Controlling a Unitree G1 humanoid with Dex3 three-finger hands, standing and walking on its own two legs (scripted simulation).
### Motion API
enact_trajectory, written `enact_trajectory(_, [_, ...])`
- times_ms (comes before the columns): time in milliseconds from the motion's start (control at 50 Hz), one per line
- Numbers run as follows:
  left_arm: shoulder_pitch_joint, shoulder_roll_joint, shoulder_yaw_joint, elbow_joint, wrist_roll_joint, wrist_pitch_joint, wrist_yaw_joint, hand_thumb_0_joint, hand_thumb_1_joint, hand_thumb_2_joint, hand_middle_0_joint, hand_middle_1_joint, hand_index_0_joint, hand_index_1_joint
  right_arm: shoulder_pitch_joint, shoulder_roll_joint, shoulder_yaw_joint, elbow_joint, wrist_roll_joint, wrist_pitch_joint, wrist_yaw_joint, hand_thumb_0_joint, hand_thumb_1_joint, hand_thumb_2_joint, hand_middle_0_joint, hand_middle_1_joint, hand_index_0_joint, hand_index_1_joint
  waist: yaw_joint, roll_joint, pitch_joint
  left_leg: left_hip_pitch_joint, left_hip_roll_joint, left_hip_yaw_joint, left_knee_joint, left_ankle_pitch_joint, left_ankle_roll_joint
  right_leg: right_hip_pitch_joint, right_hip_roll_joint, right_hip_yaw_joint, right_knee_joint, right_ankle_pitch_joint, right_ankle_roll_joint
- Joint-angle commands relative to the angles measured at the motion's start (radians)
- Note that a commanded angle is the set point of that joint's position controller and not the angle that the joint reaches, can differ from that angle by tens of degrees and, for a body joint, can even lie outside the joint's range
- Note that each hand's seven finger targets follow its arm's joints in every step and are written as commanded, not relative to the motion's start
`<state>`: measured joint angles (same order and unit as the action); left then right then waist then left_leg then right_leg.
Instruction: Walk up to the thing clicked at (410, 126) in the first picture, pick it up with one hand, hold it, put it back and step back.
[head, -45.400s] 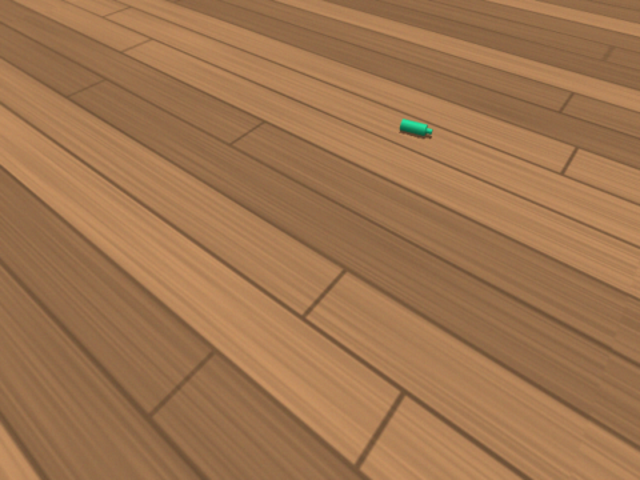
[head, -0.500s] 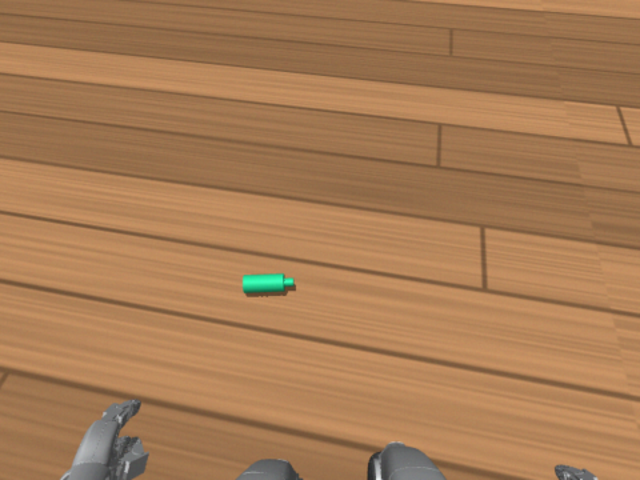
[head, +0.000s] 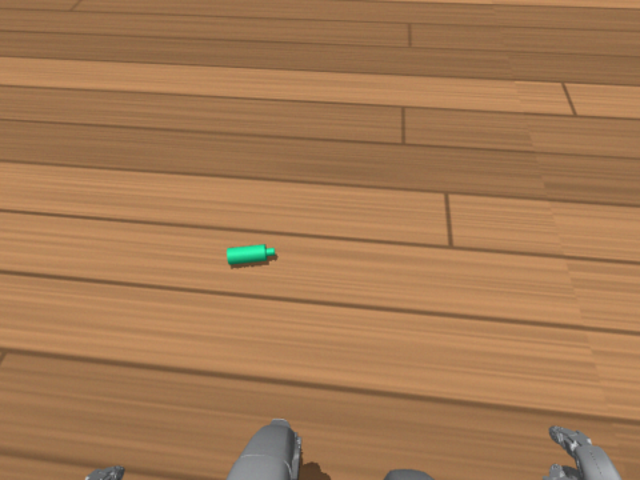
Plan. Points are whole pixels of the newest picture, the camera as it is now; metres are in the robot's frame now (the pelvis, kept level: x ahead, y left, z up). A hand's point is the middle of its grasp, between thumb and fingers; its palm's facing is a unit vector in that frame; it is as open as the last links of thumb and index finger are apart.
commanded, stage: step back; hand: left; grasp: from above
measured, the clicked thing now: (251, 253) +0.86 +0.31 -0.72
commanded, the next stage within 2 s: stand in 1.58 s
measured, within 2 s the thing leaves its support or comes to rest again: neither
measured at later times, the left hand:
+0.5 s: hand out of the picture -0.08 +0.27 -0.14, palm faces +0.04 -0.93 -0.36, open 7.3 cm
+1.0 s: hand out of the picture -0.20 +0.27 -0.14, palm faces +0.07 -0.92 -0.38, open 7.4 cm
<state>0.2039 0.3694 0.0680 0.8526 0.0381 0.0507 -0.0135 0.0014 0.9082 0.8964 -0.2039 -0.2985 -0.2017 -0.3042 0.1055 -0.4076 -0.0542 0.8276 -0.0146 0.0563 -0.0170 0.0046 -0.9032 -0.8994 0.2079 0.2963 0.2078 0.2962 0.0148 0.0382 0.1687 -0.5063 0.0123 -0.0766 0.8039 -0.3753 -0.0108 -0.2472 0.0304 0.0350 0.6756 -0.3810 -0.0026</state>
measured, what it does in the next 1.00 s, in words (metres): walks backwards: left foot, then right foot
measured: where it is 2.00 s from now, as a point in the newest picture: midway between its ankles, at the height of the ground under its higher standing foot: outside the picture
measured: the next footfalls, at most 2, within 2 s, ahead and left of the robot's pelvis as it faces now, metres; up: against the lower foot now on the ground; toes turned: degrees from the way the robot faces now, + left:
left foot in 0.26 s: -0.06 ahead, +0.11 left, +0.00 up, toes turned +3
right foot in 0.60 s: -0.21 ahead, -0.16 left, +0.00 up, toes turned +1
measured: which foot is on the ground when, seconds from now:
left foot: up 0.00-0.24, down 0.26-0.62, up 0.64-0.86, down 0.88-1.00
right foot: down 0.00-0.28, up 0.30-0.58, down 0.60-0.92, up 0.94-1.00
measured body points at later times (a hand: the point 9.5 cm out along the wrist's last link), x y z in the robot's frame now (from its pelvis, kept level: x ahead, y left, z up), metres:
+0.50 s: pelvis -0.17 -0.01 +0.01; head -0.13 +0.02 +0.46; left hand -0.08 +0.32 -0.12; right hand -0.05 -0.31 -0.09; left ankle -0.10 +0.10 -0.72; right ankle -0.20 -0.16 -0.65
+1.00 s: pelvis -0.22 -0.02 +0.01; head -0.21 -0.01 +0.46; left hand -0.20 +0.31 -0.11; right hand -0.15 -0.32 -0.11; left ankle -0.19 +0.09 -0.72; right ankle -0.24 -0.15 -0.68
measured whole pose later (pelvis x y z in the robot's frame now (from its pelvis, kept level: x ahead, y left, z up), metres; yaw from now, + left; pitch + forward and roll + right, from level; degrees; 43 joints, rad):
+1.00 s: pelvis -0.22 -0.02 +0.01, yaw +4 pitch -3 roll +0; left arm 0.24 0.41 0.06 0.97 0.03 0.02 -0.02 0.00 0.91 0.90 -0.20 -0.30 -0.20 -0.30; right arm 0.27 -0.35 -0.06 0.97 -0.03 -0.04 0.02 0.01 -0.90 -0.90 0.21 0.30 0.21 0.30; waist 0.02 -0.03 0.09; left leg -0.26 -0.04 -0.01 0.56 -0.25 0.04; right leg -0.32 -0.03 0.02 0.90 -0.49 -0.03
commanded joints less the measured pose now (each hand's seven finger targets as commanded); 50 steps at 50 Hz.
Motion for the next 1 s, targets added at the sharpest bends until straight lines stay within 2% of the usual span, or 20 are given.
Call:
enact_trajectory(0, [-0.164,0.283,0.077,-0.145,0.002,-0.032,0.031,0.0,0.9,0.9,-0.2,-0.3,-0.2,-0.3,0.068,-0.196,-0.058,-0.045,0.014,-0.024,-0.02,0.0,-0.9,-0.9,0.2,0.3,0.2,0.3,-0.045,-0.149,-0.076,0.04,-0.129,-0.103,0.396,-0.103,0.001,-0.217,-0.305,0.247,-0.318,0.211,-0.214])
enact_trajectory(120, [-0.063,0.247,0.074,-0.144,0.013,-0.022,0.044,0.0,0.9,0.9,-0.2,-0.3,-0.2,-0.3,0.065,-0.157,-0.035,-0.05,-0.002,-0.042,-0.018,0.0,-0.9,-0.9,0.2,0.3,0.2,0.3,0.032,-0.233,-0.15,0.029,-0.088,0.016,0.124,-0.159,-0.014,0.076,-0.276,0.165,-0.201,0.452,-0.206])
enact_trajectory(200, [-0.084,0.25,0.063,-0.153,-0.009,-0.002,0.04,0.0,0.9,0.9,-0.2,-0.3,-0.2,-0.3,0.167,-0.145,-0.041,-0.003,-0.009,-0.054,-0.013,0.0,-0.9,-0.9,0.2,0.3,0.2,0.3,-0.008,-0.206,-0.227,0.218,-0.064,0.107,-0.359,0.073,0.014,0.125,-0.248,0.13,-0.048,0.498,-0.156])
enact_trajectory(220, [-0.072,0.229,0.051,-0.154,-0.012,0.004,0.037,0.0,0.9,0.9,-0.2,-0.3,-0.2,-0.3,0.174,-0.164,-0.051,0.008,-0.013,-0.056,-0.015,0.0,-0.9,-0.9,0.2,0.3,0.2,0.3,-0.006,-0.161,-0.237,0.299,-0.031,0.044,-0.407,0.19,0.032,0.039,-0.219,0.118,-0.015,0.411,-0.11])
enact_trajectory(240, [-0.043,0.192,0.038,-0.161,-0.017,0.006,0.032,0.0,0.9,0.9,-0.2,-0.3,-0.2,-0.3,0.165,-0.239,-0.07,-0.002,-0.031,-0.056,-0.017,0.0,-0.9,-0.9,0.2,0.3,0.2,0.3,0.005,-0.015,-0.237,0.395,0.149,-0.198,-0.441,0.27,0.094,-0.158,-0.133,0.071,0.1,0.188,-0.056])
enact_trajectory(260, [-0.121,0.209,0.045,-0.181,-0.029,0.005,0.043,0.0,0.9,0.9,-0.2,-0.3,-0.2,-0.3,0.108,-0.37,-0.086,-0.026,-0.02,-0.049,-0.004,0.0,-0.9,-0.9,0.2,0.3,0.2,0.3,-0.034,0.212,-0.222,0.257,0.362,-0.432,-0.476,0.416,0.26,-0.205,0.018,-0.028,0.292,-0.231,-0.012])
enact_trajectory(280, [-0.163,0.233,0.063,-0.17,-0.012,0.009,0.051,0.0,0.9,0.9,-0.2,-0.3,-0.2,-0.3,0.102,-0.364,-0.093,-0.036,-0.028,-0.056,-0.006,0.0,-0.9,-0.9,0.2,0.3,0.2,0.3,-0.061,0.153,-0.19,0.148,0.403,-0.509,-0.491,0.413,0.317,-0.165,0.021,0.113,0.471,-0.284,-0.011])
enact_trajectory(340, [-0.062,0.211,0.058,-0.11,-0.034,0.016,0.043,0.0,0.9,0.9,-0.2,-0.3,-0.2,-0.3,0.014,-0.249,-0.054,-0.04,-0.026,-0.062,-0.025,0.0,-0.9,-0.9,0.2,0.3,0.2,0.3,0.026,0.038,-0.182,0.21,0.262,-0.206,-0.392,0.55,0.234,-0.222,0.055,0.169,0.643,-0.145,-0.024])
enact_trajectory(460, [-0.017,0.206,0.053,-0.07,-0.009,-0.014,0.01,0.0,0.9,0.9,-0.2,-0.3,-0.2,-0.3,0.049,-0.234,-0.071,-0.035,-0.032,-0.061,-0.009,0.0,-0.9,-0.9,0.2,0.3,0.2,0.3,-0.036,0.128,-0.203,0.321,0.211,-0.186,-0.468,-0.119,0.21,-0.164,0.01,0.057,0.21,-0.132,0.023])
enact_trajectory(560, [0.135,0.198,0.068,0.06,0.002,-0.05,0.011,0.0,0.9,0.9,-0.2,-0.3,-0.2,-0.3,0.056,-0.235,-0.07,-0.019,-0.036,-0.03,0.009,0.0,-0.9,-0.9,0.2,0.3,0.2,0.3,0.018,0.094,-0.201,0.146,0.15,-0.084,-0.372,-0.248,0.129,0.177,0.03,-0.059,-0.345,-0.024,-0.048])
enact_trajectory(580, [0.159,0.238,0.082,0.066,0.014,-0.054,0.013,0.0,0.9,0.9,-0.2,-0.3,-0.2,-0.3,0.072,-0.181,-0.056,-0.028,-0.031,-0.03,0.012,0.0,-0.9,-0.9,0.2,0.3,0.2,0.3,0.018,-0.028,-0.183,-0.017,0.088,-0.029,-0.207,-0.239,0.064,0.242,-0.069,0.138,-0.375,-0.163,-0.085])
enact_trajectory(600, [0.099,0.329,0.099,0.028,0.028,-0.058,0.018,0.0,0.9,0.9,-0.2,-0.3,-0.2,-0.3,-0.009,-0.122,-0.039,-0.054,-0.023,-0.038,0.009,0.0,-0.9,-0.9,0.2,0.3,0.2,0.3,0.06,-0.235,-0.102,-0.134,-0.061,0.023,-0.032,-0.192,0.003,0.047,-0.317,0.498,-0.498,-0.543,-0.169])
enact_trajectory(620, [-0.009,0.39,0.105,-0.004,0.025,-0.061,0.019,0.0,0.9,0.9,-0.2,-0.3,-0.2,-0.3,-0.048,-0.189,-0.062,-0.048,-0.023,-0.04,-0.001,0.0,-0.9,-0.9,0.2,0.3,0.2,0.3,0.048,-0.228,0.011,-0.02,-0.005,-0.088,0.113,-0.158,-0.019,-0.266,-0.458,0.612,-0.561,-0.719,-0.255])
enact_trajectory(680, [-0.095,0.273,0.075,-0.013,0.014,-0.09,0.025,0.0,0.9,0.9,-0.2,-0.3,-0.2,-0.3,0.057,-0.169,-0.054,0.023,-0.003,-0.064,0.013,0.0,-0.9,-0.9,0.2,0.3,0.2,0.3,-0.022,-0.098,-0.016,-0.012,-0.051,-0.064,0.122,0.012,-0.013,-0.072,-0.256,0.253,-0.435,-0.221,-0.16])
enact_trajectory(780, [0.015,0.291,0.08,0.013,0.014,-0.09,0.007,0.0,0.9,0.9,-0.2,-0.3,-0.2,-0.3,0.011,-0.169,-0.049,0.021,-0.02,-0.083,0.034,0.0,-0.9,-0.9,0.2,0.3,0.2,0.3,0.056,-0.217,-0.041,0.049,-0.019,0.054,-0.114,-0.069,-0.018,0.048,-0.276,0.202,-0.408,-0.218,-0.169])
enact_trajectory(840, [-0.015,0.273,0.062,0.004,0.0,-0.074,0.003,0.0,0.9,0.9,-0.2,-0.3,-0.2,-0.3,0.105,-0.156,-0.059,0.067,-0.015,-0.106,0.028,0.0,-0.9,-0.9,0.2,0.3,0.2,0.3,-0.004,-0.167,-0.096,0.284,-0.05,0.104,-0.377,0.073,0.021,0.014,-0.252,0.1,-0.236,0.103,-0.14])
enact_trajectory(860, [0.014,0.219,0.041,0.009,0.0,-0.07,0.002,0.0,0.9,0.9,-0.2,-0.3,-0.2,-0.3,0.159,-0.162,-0.07,0.09,-0.019,-0.116,0.02,0.0,-0.9,-0.9,0.2,0.3,0.2,0.3,-0.021,-0.095,-0.156,0.434,-0.039,0.062,-0.421,0.092,0.033,-0.03,-0.212,0.04,-0.085,0.213,-0.115])
enact_trajectory(900, [-0.037,0.201,0.04,-0.006,-0.019,-0.064,0.005,0.0,0.9,0.9,-0.2,-0.3,-0.2,-0.3,0.244,-0.334,-0.109,0.089,-0.021,-0.123,0.017,0.0,-0.9,-0.9,0.2,0.3,0.2,0.3,-0.065,0.138,-0.191,0.486,0.322,-0.531,-0.555,-0.173,0.239,-0.305,-0.04,-0.053,0.254,-0.211,-0.042])
enact_trajectory(920, [-0.047,0.257,0.053,-0.002,-0.012,-0.063,0.011,0.0,0.9,0.9,-0.2,-0.3,-0.2,-0.3,0.242,-0.329,-0.112,0.085,-0.016,-0.121,0.018,0.0,-0.9,-0.9,0.2,0.3,0.2,0.3,-0.057,0.055,-0.145,0.409,0.337,-0.553,-0.579,-0.26,0.282,-0.301,-0.075,0.039,0.323,-0.217,-0.046])
enact_trajectory(980, [0.017,0.239,0.046,0.03,-0.016,-0.064,0.0,0.0,0.9,0.9,-0.2,-0.3,-0.2,-0.3,0.146,-0.259,-0.086,0.055,-0.013,-0.129,0.008,0.0,-0.9,-0.9,0.2,0.3,0.2,0.3,-0.004,0.046,-0.087,0.325,0.247,-0.342,-0.563,-0.189,0.21,-0.302,-0.12,0.044,0.306,-0.077,-0.041])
